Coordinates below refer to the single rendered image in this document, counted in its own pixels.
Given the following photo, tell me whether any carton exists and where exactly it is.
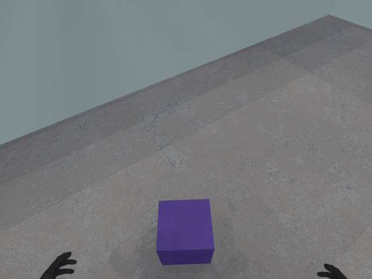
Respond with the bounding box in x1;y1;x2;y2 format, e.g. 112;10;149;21
156;199;214;265

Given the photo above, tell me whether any robot right hand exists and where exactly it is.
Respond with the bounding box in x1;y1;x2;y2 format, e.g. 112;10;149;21
317;264;347;279

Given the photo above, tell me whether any robot left hand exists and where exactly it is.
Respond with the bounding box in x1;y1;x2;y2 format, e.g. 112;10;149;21
40;252;77;279

